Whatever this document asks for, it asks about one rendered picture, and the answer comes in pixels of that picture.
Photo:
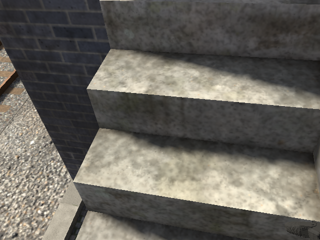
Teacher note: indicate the right robot hand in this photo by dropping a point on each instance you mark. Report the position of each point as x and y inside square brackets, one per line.
[309, 230]

